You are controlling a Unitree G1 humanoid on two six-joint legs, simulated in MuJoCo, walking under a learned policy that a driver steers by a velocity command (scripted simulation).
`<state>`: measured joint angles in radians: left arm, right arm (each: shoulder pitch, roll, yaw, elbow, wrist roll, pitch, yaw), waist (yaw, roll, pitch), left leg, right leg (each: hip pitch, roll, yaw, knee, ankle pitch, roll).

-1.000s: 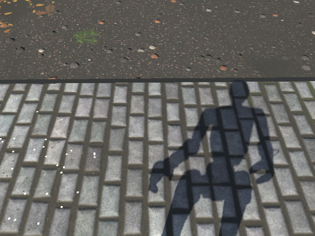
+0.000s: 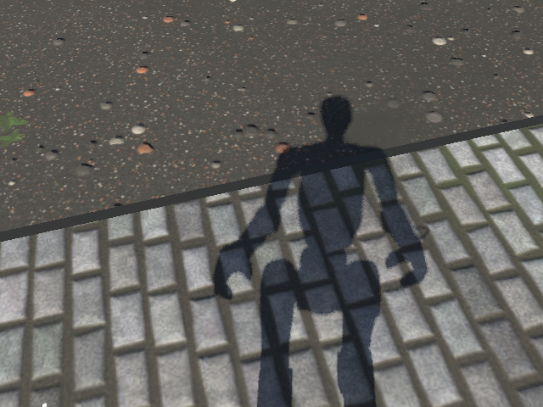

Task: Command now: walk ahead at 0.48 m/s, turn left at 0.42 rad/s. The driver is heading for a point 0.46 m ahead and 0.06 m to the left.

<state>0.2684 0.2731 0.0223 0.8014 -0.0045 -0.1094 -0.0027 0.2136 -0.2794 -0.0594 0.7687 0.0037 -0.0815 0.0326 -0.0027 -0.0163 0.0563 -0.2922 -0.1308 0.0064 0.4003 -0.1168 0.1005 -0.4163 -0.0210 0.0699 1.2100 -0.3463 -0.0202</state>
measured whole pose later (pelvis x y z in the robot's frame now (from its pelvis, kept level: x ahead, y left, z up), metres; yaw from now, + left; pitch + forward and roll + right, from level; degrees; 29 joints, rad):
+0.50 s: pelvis +0.28 -0.06 +0.01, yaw +17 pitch +1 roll -1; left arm 0.28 0.26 0.05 0.74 0.02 -0.10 0.00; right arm 0.26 -0.32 -0.07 0.70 0.02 -0.02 0.00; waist 0.03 0.05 0.02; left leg -0.57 0.03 -0.07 1.13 -0.32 -0.01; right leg -0.21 0.01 -0.06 0.39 -0.20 -0.03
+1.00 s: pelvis +0.41 -0.01 +0.00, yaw +21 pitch +0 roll +1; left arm 0.20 0.28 0.03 0.83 0.01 0.02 0.03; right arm 0.11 -0.22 -0.03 0.74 -0.02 0.00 0.01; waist 0.01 -0.02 0.03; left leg -0.35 -0.04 0.01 0.49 -0.14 0.04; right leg -0.33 -0.07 0.03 0.64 -0.31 0.07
